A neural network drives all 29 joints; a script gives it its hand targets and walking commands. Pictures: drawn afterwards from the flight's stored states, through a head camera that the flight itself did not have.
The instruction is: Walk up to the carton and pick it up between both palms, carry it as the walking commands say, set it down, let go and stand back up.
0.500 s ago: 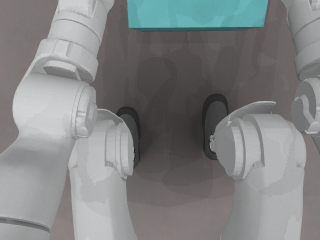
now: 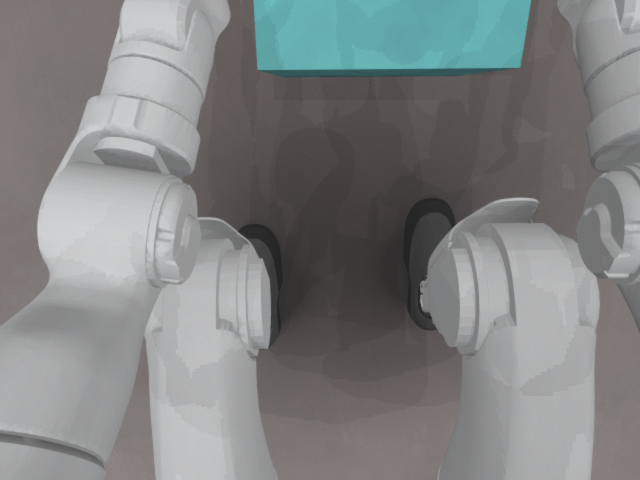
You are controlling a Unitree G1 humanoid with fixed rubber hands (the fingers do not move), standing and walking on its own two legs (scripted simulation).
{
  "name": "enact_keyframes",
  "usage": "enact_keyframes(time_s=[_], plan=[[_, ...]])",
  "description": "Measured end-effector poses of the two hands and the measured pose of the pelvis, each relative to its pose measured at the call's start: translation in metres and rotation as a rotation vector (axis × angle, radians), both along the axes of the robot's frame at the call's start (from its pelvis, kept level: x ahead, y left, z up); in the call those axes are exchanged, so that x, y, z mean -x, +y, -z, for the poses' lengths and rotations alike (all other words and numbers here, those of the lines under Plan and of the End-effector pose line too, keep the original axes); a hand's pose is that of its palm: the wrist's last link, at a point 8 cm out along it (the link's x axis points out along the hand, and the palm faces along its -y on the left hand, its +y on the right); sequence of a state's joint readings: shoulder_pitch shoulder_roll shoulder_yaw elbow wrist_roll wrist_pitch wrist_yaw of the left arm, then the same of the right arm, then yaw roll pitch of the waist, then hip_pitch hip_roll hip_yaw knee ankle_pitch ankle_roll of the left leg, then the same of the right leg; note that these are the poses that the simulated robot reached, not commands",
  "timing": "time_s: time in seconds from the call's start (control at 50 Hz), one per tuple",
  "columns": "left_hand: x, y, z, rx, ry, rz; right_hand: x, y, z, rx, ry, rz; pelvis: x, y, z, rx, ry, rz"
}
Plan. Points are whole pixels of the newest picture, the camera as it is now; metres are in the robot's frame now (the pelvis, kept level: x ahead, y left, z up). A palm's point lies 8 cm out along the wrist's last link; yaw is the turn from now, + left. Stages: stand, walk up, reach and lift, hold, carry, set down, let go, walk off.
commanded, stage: reach and lift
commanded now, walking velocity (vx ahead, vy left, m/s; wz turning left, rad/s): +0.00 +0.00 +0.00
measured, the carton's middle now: out of the picture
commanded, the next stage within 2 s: none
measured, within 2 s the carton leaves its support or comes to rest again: leaves its support in 0.14 s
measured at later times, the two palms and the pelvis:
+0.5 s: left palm out of the picture +0.55 +0.07 -0.11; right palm out of the picture +0.52 -0.23 -0.12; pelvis -0.02 +0.00 +0.03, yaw -1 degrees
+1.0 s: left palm out of the picture +0.54 +0.08 -0.07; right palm out of the picture +0.51 -0.21 -0.08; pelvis -0.02 +0.00 +0.07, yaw -1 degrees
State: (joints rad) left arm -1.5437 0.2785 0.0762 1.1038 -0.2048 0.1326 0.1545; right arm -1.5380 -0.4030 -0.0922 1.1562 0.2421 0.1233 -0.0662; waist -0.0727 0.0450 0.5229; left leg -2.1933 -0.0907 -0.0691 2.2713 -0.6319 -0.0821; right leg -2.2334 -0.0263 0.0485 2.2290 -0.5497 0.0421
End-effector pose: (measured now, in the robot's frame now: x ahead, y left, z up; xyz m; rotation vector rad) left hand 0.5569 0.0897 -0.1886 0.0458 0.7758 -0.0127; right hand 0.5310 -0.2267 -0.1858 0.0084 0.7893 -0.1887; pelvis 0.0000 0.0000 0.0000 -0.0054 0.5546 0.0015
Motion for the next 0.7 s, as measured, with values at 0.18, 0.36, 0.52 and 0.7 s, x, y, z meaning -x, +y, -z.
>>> enact_keyframes(time_s=[0.18, 0.36, 0.52, 0.7], plan=[[0.004, 0.0, -0.015, -0.044, 0.002, -0.016, 0.006, 0.005, -0.013, 0.022, 0.006, 0.012, 0.003, 0.0, -0.009, -0.007, -0.015, 0.011], [0.003, -0.008, -0.056, -0.065, -0.035, -0.014, 0.006, 0.004, -0.048, 0.07, -0.022, 0.072, 0.013, 0.001, -0.026, -0.027, -0.042, 0.021], [0.005, -0.015, -0.077, -0.083, -0.059, -0.025, 0.008, -0.002, -0.07, 0.075, -0.045, 0.082, 0.02, -0.001, -0.036, -0.036, -0.051, 0.037], [0.01, -0.016, -0.082, -0.121, -0.064, -0.111, 0.012, 0.004, -0.075, 0.074, -0.049, 0.103, 0.021, -0.003, -0.042, -0.043, -0.046, 0.047]])
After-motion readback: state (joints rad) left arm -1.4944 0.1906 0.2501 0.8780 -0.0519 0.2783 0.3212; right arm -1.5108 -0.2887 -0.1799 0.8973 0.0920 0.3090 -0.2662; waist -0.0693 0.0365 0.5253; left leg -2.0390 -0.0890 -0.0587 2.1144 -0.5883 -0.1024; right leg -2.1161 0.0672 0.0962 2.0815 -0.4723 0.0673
